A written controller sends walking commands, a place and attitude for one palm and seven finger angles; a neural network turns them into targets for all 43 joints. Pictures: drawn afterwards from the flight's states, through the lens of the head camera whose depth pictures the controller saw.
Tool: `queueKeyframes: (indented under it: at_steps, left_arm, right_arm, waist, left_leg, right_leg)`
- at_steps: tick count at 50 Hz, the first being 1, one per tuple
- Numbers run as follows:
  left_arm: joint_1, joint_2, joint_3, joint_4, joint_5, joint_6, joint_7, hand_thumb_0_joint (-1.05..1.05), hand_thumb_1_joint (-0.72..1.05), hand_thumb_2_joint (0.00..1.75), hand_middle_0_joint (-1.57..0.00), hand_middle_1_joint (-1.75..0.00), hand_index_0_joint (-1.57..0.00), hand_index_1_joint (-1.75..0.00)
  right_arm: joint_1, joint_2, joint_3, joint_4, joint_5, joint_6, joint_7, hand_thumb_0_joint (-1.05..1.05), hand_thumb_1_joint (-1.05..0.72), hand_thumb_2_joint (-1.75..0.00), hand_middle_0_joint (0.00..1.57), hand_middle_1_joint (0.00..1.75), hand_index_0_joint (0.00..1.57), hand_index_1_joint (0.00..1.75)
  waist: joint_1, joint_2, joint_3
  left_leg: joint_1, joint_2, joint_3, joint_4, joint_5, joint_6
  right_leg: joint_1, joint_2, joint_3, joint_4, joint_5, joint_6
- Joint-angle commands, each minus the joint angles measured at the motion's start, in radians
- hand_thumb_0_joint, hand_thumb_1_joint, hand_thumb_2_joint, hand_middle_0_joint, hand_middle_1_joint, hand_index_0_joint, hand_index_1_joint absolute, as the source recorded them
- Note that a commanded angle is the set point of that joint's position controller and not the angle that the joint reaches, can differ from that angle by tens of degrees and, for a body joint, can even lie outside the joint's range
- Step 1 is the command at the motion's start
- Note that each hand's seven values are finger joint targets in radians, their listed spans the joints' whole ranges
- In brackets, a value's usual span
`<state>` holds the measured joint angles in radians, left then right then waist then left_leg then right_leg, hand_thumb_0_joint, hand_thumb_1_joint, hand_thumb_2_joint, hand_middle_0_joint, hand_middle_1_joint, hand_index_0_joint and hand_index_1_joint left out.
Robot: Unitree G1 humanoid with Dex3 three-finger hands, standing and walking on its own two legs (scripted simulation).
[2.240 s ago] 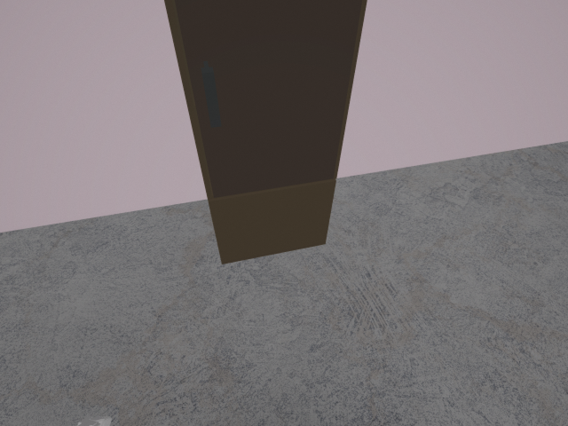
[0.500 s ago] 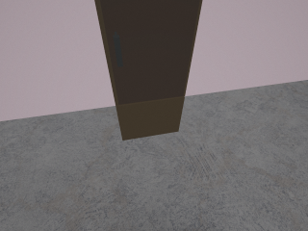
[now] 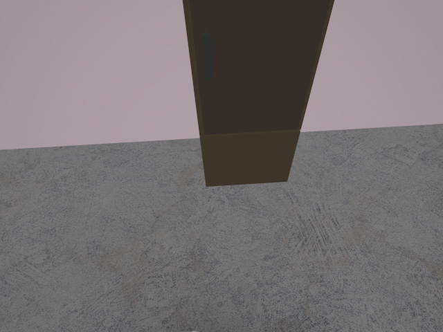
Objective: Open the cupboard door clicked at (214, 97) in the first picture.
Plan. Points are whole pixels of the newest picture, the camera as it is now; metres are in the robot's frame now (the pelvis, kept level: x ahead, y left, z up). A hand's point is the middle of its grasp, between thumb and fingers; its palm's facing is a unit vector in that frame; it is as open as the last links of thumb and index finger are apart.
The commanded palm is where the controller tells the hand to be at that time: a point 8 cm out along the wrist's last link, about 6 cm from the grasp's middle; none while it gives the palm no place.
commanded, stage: take the last steps up to it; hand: left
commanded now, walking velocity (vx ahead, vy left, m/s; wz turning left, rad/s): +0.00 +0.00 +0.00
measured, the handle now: (207, 54) +0.92 +0.10 +0.04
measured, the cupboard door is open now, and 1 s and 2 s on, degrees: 0 0 0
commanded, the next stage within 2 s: come to a stop and stand still in 1.28 s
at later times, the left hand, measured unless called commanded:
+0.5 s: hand out of the picture +0.00 +0.18 -0.17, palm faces +0.05 -0.99 -0.12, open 7.3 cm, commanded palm none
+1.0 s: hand (190, 301) +0.22 +0.09 -0.18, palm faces +0.03 -0.99 -0.15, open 7.2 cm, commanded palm none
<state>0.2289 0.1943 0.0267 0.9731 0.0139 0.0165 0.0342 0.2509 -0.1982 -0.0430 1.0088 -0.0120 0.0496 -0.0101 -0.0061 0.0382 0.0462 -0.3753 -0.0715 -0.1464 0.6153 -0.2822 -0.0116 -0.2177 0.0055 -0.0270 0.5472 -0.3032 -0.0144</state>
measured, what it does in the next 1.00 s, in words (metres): walks ahead: left foot, then right foot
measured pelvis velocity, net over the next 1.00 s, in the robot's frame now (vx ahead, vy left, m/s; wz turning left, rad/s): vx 0.20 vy -0.08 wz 0.00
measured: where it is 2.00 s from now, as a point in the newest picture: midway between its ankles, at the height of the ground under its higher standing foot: (261, 299)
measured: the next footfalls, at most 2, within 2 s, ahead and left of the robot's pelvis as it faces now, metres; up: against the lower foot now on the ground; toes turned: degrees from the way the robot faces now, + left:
left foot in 0.30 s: +0.02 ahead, +0.14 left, +0.00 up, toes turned +8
right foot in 0.70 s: +0.24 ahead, -0.18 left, +0.00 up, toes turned -10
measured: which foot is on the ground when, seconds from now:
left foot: up 0.00-0.28, down 0.30-0.70, up 0.72-1.00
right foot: down 0.00-0.30, up 0.32-0.68, down 0.70-1.00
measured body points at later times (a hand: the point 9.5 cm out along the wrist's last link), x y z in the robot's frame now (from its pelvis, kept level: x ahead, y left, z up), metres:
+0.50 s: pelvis +0.04 +0.00 +0.01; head +0.04 +0.03 +0.46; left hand +0.00 +0.23 -0.16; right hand +0.01 -0.21 -0.13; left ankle -0.02 +0.13 -0.73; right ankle +0.07 -0.13 -0.66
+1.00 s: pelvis +0.20 -0.08 +0.00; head +0.20 -0.06 +0.45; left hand +0.22 +0.15 -0.16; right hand +0.26 -0.32 -0.13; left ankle +0.25 +0.02 -0.70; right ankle +0.20 -0.17 -0.73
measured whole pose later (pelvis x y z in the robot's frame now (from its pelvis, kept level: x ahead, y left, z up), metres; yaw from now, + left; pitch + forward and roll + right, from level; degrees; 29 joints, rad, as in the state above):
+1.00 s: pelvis +0.20 -0.08 +0.00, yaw +0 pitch -1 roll -3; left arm 0.28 0.17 0.04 1.09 0.03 -0.04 0.01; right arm 0.21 -0.16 -0.06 1.01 -0.03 -0.02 0.01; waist -0.01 0.00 0.00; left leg -0.46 0.12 0.14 0.82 -0.35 0.00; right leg -0.19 0.01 -0.19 0.45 -0.25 -0.05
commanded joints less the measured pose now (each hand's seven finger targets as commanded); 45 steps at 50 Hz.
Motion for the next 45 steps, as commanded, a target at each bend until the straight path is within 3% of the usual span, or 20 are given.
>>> queueKeyframes:
  at_steps: [1, 4, 9, 13, 14, 15, 16, 17, 20, 22, 30, 32, 33, 34, 35, 36, 37, 39, 41, 45]
  left_arm:
    - [0.020, 0.171, 0.041, -0.051, 0.010, -0.022, 0.012, 0.00, 0.90, 0.90, -0.20, -0.30, -0.20, -0.30]
    - [0.050, 0.119, 0.027, -0.024, 0.015, -0.038, 0.001, 0.00, 0.90, 0.90, -0.20, -0.30, -0.20, -0.30]
    - [0.200, 0.135, 0.032, 0.055, 0.022, -0.041, -0.014, 0.00, 0.90, 0.90, -0.20, -0.30, -0.20, -0.30]
    - [0.187, 0.100, 0.032, 0.086, 0.006, -0.036, -0.024, 0.00, 0.90, 0.90, -0.20, -0.30, -0.20, -0.30]
    - [0.186, 0.050, 0.025, 0.074, 0.003, -0.033, -0.031, 0.00, 0.90, 0.90, -0.20, -0.30, -0.20, -0.30]
    - [0.152, 0.013, 0.019, 0.042, 0.009, -0.033, -0.040, 0.00, 0.90, 0.90, -0.20, -0.30, -0.20, -0.30]
    - [0.061, 0.056, 0.029, 0.006, 0.025, -0.027, -0.044, 0.00, 0.90, 0.90, -0.20, -0.30, -0.20, -0.30]
    - [0.029, 0.058, 0.038, 0.008, 0.030, -0.020, -0.050, 0.00, 0.90, 0.90, -0.20, -0.30, -0.20, -0.30]
    - [0.085, 0.032, 0.044, 0.048, 0.027, -0.016, -0.073, 0.00, 0.90, 0.90, -0.20, -0.30, -0.20, -0.30]
    - [0.089, 0.012, 0.042, 0.053, 0.023, -0.007, -0.078, 0.00, 0.90, 0.90, -0.20, -0.30, -0.20, -0.30]
    - [-0.040, 0.007, 0.051, 0.020, 0.012, -0.017, -0.084, 0.00, 0.90, 0.90, -0.20, -0.30, -0.20, -0.30]
    - [0.053, 0.037, 0.063, 0.050, 0.011, -0.027, -0.080, 0.00, 0.90, 0.90, -0.20, -0.30, -0.20, -0.30]
    - [0.167, 0.072, 0.072, 0.090, 0.012, -0.037, -0.074, 0.00, 0.90, 0.90, -0.20, -0.30, -0.20, -0.30]
    - [0.311, 0.148, 0.092, 0.133, 0.017, -0.052, -0.064, 0.00, 0.90, 0.90, -0.20, -0.30, -0.20, -0.30]
    - [0.395, 0.263, 0.113, 0.156, 0.014, -0.061, -0.047, 0.00, 0.90, 0.90, -0.20, -0.30, -0.20, -0.30]
    - [0.357, 0.264, 0.102, 0.142, -0.001, -0.057, -0.036, 0.00, 0.90, 0.90, -0.20, -0.30, -0.20, -0.30]
    - [0.243, 0.230, 0.093, 0.116, 0.004, -0.055, -0.032, 0.00, 0.90, 0.90, -0.20, -0.30, -0.20, -0.30]
    - [0.077, 0.125, 0.061, 0.070, 0.012, -0.058, -0.018, 0.00, 0.90, 0.90, -0.20, -0.30, -0.20, -0.30]
    - [0.059, 0.076, 0.040, 0.069, 0.018, -0.070, -0.013, 0.00, 0.90, 0.90, -0.20, -0.30, -0.20, -0.30]
    - [0.064, 0.082, 0.036, 0.082, 0.021, -0.074, -0.011, 0.00, 0.90, 0.90, -0.20, -0.30, -0.20, -0.30]
  right_arm:
    - [-0.042, -0.101, -0.047, -0.062, -0.006, -0.001, 0.006, 0.00, -0.90, -0.90, 0.20, 0.30, 0.20, 0.30]
    - [0.030, -0.061, -0.032, -0.025, -0.013, -0.016, 0.013, 0.00, -0.90, -0.90, 0.20, 0.30, 0.20, 0.30]
    - [-0.062, -0.038, -0.019, -0.039, -0.018, -0.045, 0.019, 0.00, -0.90, -0.90, 0.20, 0.30, 0.20, 0.30]
    - [0.087, -0.035, -0.011, 0.030, -0.012, -0.078, -0.002, 0.00, -0.90, -0.90, 0.20, 0.30, 0.20, 0.30]
    - [0.167, -0.103, -0.025, 0.057, -0.015, -0.088, -0.014, 0.00, -0.90, -0.90, 0.20, 0.30, 0.20, 0.30]
    - [0.259, -0.206, -0.051, 0.074, -0.023, -0.087, -0.022, 0.00, -0.90, -0.90, 0.20, 0.30, 0.20, 0.30]
    - [0.279, -0.217, -0.054, 0.082, -0.025, -0.086, -0.028, 0.00, -0.90, -0.90, 0.20, 0.30, 0.20, 0.30]
    - [0.252, -0.180, -0.044, 0.088, -0.024, -0.089, -0.033, 0.00, -0.90, -0.90, 0.20, 0.30, 0.20, 0.30]
    - [0.158, -0.111, -0.024, 0.066, -0.018, -0.110, -0.040, 0.00, -0.90, -0.90, 0.20, 0.30, 0.20, 0.30]
    - [0.164, -0.102, -0.024, 0.071, -0.016, -0.118, -0.042, 0.00, -0.90, -0.90, 0.20, 0.30, 0.20, 0.30]
    - [0.198, -0.115, -0.046, 0.101, -0.028, -0.107, -0.030, 0.00, -0.90, -0.90, 0.20, 0.30, 0.20, 0.30]
    - [0.159, -0.132, -0.053, 0.096, -0.026, -0.100, -0.028, 0.00, -0.90, -0.90, 0.20, 0.30, 0.20, 0.30]
    - [0.154, -0.122, -0.051, 0.098, -0.022, -0.097, -0.022, 0.00, -0.90, -0.90, 0.20, 0.30, 0.20, 0.30]
    - [0.172, -0.083, -0.042, 0.091, -0.014, -0.098, -0.012, 0.00, -0.90, -0.90, 0.20, 0.30, 0.20, 0.30]
    - [0.176, 0.010, -0.017, 0.047, 0.002, -0.099, -0.007, 0.00, -0.90, -0.90, 0.20, 0.30, 0.20, 0.30]
    - [0.125, -0.020, -0.016, 0.020, 0.004, -0.092, -0.008, 0.00, -0.90, -0.90, 0.20, 0.30, 0.20, 0.30]
    - [0.075, -0.017, -0.028, 0.013, -0.001, -0.092, -0.003, 0.00, -0.90, -0.90, 0.20, 0.30, 0.20, 0.30]
    - [0.063, -0.021, -0.030, 0.023, -0.018, -0.082, 0.003, 0.00, -0.90, -0.90, 0.20, 0.30, 0.20, 0.30]
    - [0.107, 0.008, -0.024, 0.039, -0.023, -0.064, 0.007, 0.00, -0.90, -0.90, 0.20, 0.30, 0.20, 0.30]
    - [0.078, 0.024, -0.020, 0.008, -0.020, -0.057, 0.019, 0.00, -0.90, -0.90, 0.20, 0.30, 0.20, 0.30]
  waist:
    - [0.004, -0.183, 0.057]
    - [-0.013, -0.192, 0.034]
    - [0.050, -0.206, 0.079]
    - [-0.017, -0.121, 0.027]
    - [-0.051, 0.069, 0.013]
    - [-0.085, 0.252, 0.025]
    - [-0.107, 0.184, 0.060]
    - [-0.086, 0.163, 0.116]
    - [-0.021, 0.098, 0.121]
    - [-0.010, 0.111, 0.105]
    - [-0.023, 0.138, 0.133]
    - [0.032, 0.126, 0.075]
    - [0.086, 0.044, 0.017]
    - [0.149, -0.137, -0.084]
    - [0.157, -0.431, -0.167]
    - [0.147, -0.335, -0.185]
    - [0.113, -0.315, -0.114]
    - [0.035, -0.140, -0.015]
    - [-0.005, -0.120, -0.005]
    - [-0.020, -0.130, 0.026]
  left_leg:
    - [-0.115, 0.060, 0.065, 0.429, -0.150, -0.002]
    - [-0.094, 0.093, 0.137, 0.396, -0.079, -0.006]
    - [-0.040, 0.121, 0.232, 0.124, -0.157, 0.005]
    - [0.302, 0.124, 0.261, -0.204, -0.034, 0.014]
    - [0.437, 0.279, 0.047, -0.312, -0.161, 0.059]
    - [0.470, 0.501, -0.222, -0.435, -0.283, 0.143]
    - [0.406, 0.560, -0.276, -0.484, -0.311, 0.183]
    - [0.344, 0.534, -0.227, -0.488, -0.268, 0.178]
    - [0.272, 0.444, -0.002, -0.462, -0.049, 0.145]
    - [0.269, 0.410, 0.101, -0.441, 0.072, 0.137]
    - [0.176, 0.394, 0.186, -0.391, 0.098, 0.110]
    - [0.157, 0.385, 0.204, -0.270, 0.146, 0.086]
    - [0.106, 0.334, 0.251, -0.100, 0.196, 0.057]
    - [-0.027, 0.260, 0.329, 0.189, 0.113, 0.027]
    - [-0.239, 0.126, 0.307, 0.543, -0.328, 0.008]
    - [-0.254, 0.164, 0.185, 0.676, -0.322, 0.035]
    - [-0.285, 0.186, 0.165, 0.749, -0.244, 0.040]
    - [-0.218, 0.246, 0.169, 0.684, -0.121, 0.030]
    - [-0.132, 0.242, 0.196, 0.578, -0.082, 0.016]
    - [-0.070, 0.228, 0.236, 0.319, -0.074, 0.004]
  right_leg:
    - [-0.087, -0.339, 0.287, -0.304, 0.128, -0.160]
    - [-0.025, -0.246, 0.170, -0.328, -0.022, -0.125]
    - [-0.010, -0.246, 0.226, -0.363, -0.201, -0.163]
    - [-0.146, -0.145, 0.136, -0.200, -0.170, -0.100]
    - [-0.294, -0.080, 0.072, -0.018, -0.176, -0.053]
    - [-0.446, -0.009, -0.070, 0.226, -0.219, -0.008]
    - [-0.494, -0.041, -0.013, 0.381, -0.234, -0.007]
    - [-0.523, -0.072, 0.025, 0.478, -0.166, -0.003]
    - [-0.467, -0.114, 0.023, 0.527, -0.014, 0.021]
    - [-0.442, -0.121, -0.002, 0.486, 0.033, 0.034]
    - [-0.222, -0.089, -0.112, 0.141, 0.085, 0.029]
    - [-0.052, -0.058, -0.133, 0.055, 0.084, 0.009]
    - [0.114, -0.025, -0.148, 0.003, 0.077, -0.005]
    - [0.321, -0.141, -0.004, -0.078, -0.055, -0.047]
    - [0.425, -0.405, 0.434, -0.252, -0.124, -0.134]
    - [0.325, -0.433, 0.511, -0.343, -0.270, -0.175]
    - [0.205, -0.408, 0.489, -0.377, -0.392, -0.175]
    - [0.005, -0.349, 0.270, -0.351, -0.248, -0.145]
    - [-0.086, -0.303, 0.139, -0.358, -0.096, -0.133]
    - [-0.118, -0.282, 0.080, -0.383, -0.072, -0.158]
